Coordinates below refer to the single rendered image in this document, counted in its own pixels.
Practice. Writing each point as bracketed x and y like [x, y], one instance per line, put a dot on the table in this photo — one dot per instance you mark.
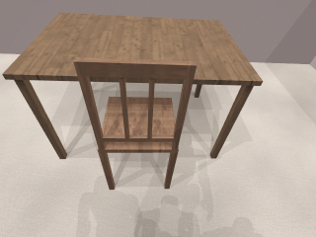
[50, 57]

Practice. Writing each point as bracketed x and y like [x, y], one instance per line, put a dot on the chair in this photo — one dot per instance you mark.
[136, 124]

